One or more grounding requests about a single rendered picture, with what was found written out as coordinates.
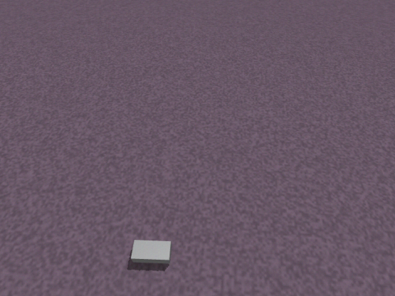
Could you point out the carton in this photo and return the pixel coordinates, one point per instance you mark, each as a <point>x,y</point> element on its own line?
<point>151,251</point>

